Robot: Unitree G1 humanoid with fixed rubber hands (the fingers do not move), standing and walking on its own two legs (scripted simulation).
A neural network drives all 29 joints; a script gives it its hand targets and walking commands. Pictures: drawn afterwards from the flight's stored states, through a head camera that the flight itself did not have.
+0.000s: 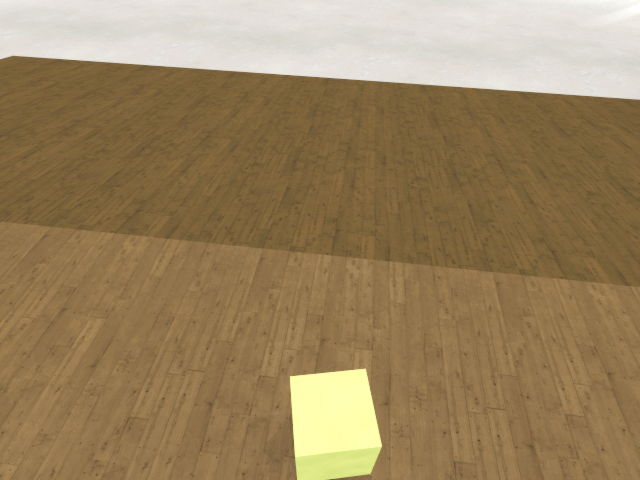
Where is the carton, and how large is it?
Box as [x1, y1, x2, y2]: [290, 369, 381, 479]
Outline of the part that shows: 365,369 290,376 297,479 327,479 370,473 381,444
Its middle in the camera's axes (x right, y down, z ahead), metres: +0.03 +0.51 +1.08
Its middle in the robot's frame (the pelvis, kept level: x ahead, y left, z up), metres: +0.44 -0.03 -0.66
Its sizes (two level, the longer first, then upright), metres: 0.210 0.200 0.250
